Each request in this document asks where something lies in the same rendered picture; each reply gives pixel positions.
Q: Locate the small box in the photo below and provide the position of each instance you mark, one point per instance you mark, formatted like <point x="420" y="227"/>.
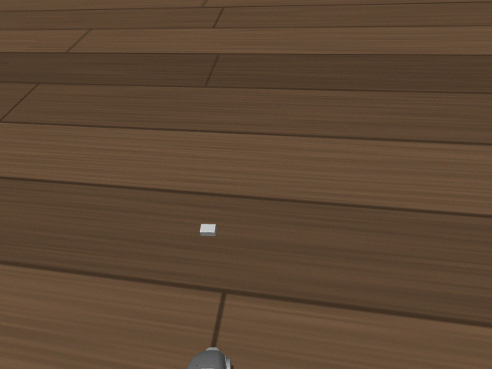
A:
<point x="208" y="230"/>

